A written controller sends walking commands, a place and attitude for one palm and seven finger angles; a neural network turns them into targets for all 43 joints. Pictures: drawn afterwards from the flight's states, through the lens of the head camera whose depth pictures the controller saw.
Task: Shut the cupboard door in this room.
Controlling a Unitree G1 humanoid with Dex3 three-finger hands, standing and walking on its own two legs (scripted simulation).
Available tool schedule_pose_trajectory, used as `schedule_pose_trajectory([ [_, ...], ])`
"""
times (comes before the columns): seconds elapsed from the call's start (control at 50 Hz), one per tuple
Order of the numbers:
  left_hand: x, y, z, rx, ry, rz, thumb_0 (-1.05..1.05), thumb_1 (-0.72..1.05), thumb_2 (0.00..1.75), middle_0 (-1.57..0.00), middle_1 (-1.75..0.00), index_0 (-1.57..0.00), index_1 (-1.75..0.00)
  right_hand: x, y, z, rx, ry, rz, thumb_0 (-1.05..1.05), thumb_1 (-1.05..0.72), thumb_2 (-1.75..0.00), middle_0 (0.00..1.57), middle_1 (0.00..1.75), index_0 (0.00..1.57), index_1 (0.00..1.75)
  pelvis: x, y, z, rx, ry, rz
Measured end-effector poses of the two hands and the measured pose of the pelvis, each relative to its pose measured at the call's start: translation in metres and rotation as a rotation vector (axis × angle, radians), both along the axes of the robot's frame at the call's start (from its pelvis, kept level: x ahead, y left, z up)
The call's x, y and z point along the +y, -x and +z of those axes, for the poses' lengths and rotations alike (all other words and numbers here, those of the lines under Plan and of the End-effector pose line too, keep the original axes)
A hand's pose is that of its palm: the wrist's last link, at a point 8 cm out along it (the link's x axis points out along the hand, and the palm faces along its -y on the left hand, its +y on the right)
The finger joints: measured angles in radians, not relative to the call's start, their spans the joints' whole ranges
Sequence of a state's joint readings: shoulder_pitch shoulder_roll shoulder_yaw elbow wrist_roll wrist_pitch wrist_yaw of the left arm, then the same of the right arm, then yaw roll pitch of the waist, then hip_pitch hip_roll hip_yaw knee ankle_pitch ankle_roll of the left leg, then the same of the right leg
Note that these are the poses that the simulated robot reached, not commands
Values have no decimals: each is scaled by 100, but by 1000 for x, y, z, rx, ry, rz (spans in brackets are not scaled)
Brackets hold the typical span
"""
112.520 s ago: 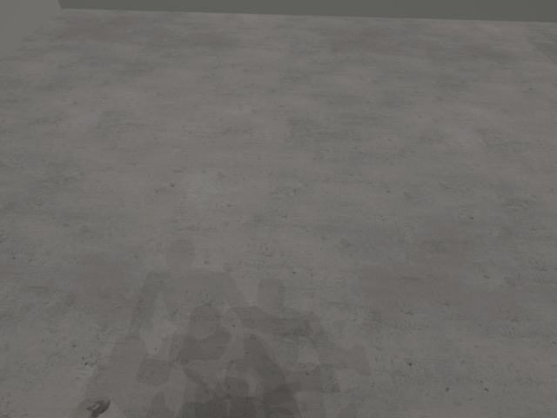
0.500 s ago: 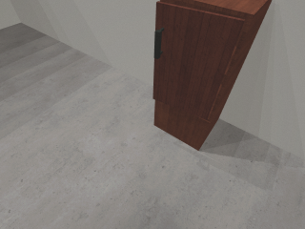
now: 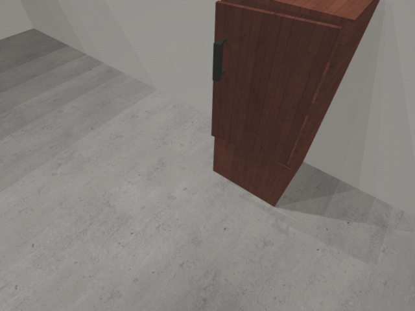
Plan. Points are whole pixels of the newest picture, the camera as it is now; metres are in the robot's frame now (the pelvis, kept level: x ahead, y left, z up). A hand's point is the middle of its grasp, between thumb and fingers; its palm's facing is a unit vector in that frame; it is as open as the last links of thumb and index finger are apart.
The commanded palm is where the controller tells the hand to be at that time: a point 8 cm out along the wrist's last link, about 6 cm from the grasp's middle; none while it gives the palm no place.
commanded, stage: walk to a spot facing it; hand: left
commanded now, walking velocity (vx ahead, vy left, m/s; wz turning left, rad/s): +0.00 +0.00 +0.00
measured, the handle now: (220, 59) +0.90 +0.00 +0.02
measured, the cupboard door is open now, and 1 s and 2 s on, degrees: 7 7 7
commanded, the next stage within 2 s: turn to face it in 1.90 s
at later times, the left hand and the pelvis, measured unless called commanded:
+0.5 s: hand out of the picture +0.02 +0.22 -0.21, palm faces +0.18 -0.96 -0.22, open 7.3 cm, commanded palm none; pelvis +0.01 +0.02 -0.03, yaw +10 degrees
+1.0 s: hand out of the picture +0.01 +0.21 -0.16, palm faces +0.45 -0.84 -0.31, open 7.3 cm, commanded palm none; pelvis +0.01 -0.02 -0.02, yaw +28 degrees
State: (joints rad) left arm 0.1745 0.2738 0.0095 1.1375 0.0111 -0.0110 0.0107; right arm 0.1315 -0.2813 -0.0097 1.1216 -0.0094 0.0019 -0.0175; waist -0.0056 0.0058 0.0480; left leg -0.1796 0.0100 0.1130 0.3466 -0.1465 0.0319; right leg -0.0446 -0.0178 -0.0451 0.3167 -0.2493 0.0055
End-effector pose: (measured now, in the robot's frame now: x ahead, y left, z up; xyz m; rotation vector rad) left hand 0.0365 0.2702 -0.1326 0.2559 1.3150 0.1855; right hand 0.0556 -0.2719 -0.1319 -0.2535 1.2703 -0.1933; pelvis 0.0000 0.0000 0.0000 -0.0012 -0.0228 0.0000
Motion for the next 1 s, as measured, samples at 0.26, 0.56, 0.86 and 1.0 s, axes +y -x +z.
schedule_pose_trajectory([
  [0.26,-8,-18,-3,-32,0,25,0,91,90,-21,-30,-20,-30,-1,-12,-3,13,-2,14,1,-90,-90,20,30,20,30,-5,-10,-3,7,-4,31],
  [0.56,0,44,-46,27,75,228,0,91,90,-21,-30,-21,-30,58,-21,-27,70,-34,142,1,-90,-90,20,30,20,30,24,-4,-31,-6,10,196],
  [0.86,10,30,-1,-147,-12,352,0,91,90,-20,-30,-20,-30,50,-66,-11,79,-31,309,1,-90,-90,20,30,20,30,4,-4,-8,60,42,389],
  [1.0,-21,54,4,-157,-64,446,0,91,90,-21,-30,-20,-30,30,-117,-24,46,-36,398,1,-90,-90,20,30,20,30,-23,-13,-16,60,10,489],
])
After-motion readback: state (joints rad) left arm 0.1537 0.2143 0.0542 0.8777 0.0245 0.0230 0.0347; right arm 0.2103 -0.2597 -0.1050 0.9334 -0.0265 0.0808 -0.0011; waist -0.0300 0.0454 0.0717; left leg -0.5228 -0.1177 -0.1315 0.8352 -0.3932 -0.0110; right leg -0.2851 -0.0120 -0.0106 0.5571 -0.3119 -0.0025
